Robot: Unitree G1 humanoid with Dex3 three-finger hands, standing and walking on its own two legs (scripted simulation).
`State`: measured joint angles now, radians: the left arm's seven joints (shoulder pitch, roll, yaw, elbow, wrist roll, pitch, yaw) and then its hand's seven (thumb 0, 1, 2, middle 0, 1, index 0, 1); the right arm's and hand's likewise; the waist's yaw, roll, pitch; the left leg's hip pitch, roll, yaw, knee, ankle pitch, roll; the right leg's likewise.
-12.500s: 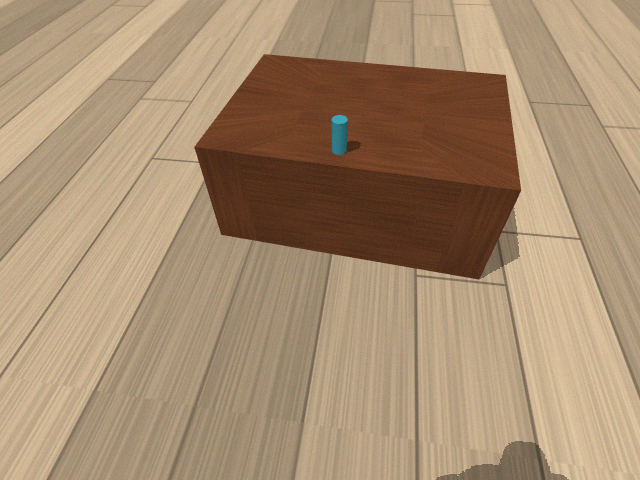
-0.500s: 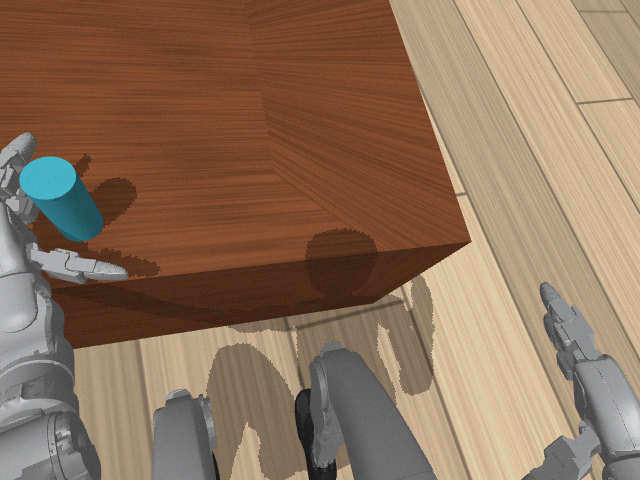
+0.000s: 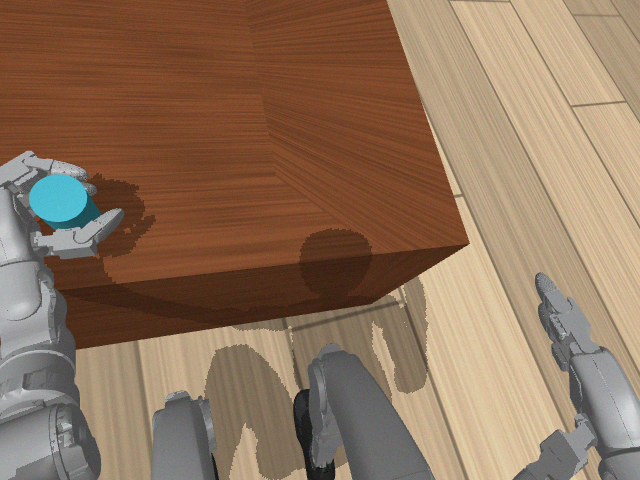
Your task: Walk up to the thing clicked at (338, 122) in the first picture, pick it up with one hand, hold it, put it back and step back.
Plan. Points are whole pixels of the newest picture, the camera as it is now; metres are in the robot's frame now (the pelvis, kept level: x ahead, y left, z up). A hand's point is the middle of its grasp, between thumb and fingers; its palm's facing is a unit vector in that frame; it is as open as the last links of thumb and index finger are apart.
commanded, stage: settle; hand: left
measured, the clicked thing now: (72, 214) +0.48 +0.20 -0.07
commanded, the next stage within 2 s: lift in 0.84 s
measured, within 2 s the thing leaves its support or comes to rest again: leaves its support in 0.22 s
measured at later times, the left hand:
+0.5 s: hand (61, 185) +0.49 +0.19 -0.01, palm faces +0.16 -0.99 -0.03, open 7.3 cm
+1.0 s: hand (50, 173) +0.49 +0.19 +0.01, palm faces +0.17 -0.99 -0.03, open 7.4 cm
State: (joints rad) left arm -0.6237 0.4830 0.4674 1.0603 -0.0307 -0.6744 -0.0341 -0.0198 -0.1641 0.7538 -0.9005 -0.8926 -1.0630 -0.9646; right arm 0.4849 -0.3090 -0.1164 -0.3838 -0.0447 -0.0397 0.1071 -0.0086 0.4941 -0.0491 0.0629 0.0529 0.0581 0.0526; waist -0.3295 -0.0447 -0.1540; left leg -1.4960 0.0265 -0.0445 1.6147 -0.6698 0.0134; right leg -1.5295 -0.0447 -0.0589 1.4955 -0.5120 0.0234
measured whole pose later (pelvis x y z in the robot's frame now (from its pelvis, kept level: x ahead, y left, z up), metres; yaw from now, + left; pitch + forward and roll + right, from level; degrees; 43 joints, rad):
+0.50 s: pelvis +0.01 +0.00 +0.03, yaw +0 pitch +29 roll -4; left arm -0.61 0.44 0.43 1.01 -0.04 -0.60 -0.03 -0.04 -0.16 1.14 -0.80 -1.15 -0.92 -1.22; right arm 0.47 -0.28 -0.08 -0.30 -0.05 0.00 0.09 -0.01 0.52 -0.05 0.06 0.05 0.06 0.05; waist -0.29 -0.03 -0.16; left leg -1.37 0.03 -0.03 1.52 -0.66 0.01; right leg -1.41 -0.04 -0.05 1.41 -0.51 0.02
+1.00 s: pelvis +0.01 -0.01 +0.04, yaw +1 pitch +28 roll -3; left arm -0.62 0.44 0.42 1.02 -0.05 -0.58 -0.04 -0.04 -0.18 1.19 -0.79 -1.18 -0.91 -1.25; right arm 0.46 -0.27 -0.06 -0.22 -0.05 0.01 0.07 -0.01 0.53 -0.05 0.06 0.05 0.06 0.05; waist -0.27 -0.03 -0.15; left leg -1.30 0.03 -0.03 1.45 -0.64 0.00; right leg -1.35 -0.04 -0.05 1.35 -0.49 0.02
